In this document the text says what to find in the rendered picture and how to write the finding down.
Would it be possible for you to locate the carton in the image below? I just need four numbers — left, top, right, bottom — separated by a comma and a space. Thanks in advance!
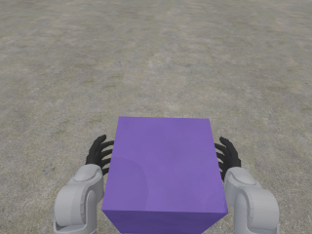
101, 116, 229, 234

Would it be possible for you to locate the robot right forearm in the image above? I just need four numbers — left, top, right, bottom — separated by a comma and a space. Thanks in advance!
223, 167, 280, 234

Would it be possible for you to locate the right robot hand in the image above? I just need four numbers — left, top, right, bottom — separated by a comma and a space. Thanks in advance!
214, 136, 242, 182

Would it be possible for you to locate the left robot hand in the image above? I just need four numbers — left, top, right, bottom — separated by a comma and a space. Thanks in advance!
85, 135, 114, 176

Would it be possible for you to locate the robot left forearm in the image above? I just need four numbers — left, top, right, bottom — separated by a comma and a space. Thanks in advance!
53, 164, 104, 234

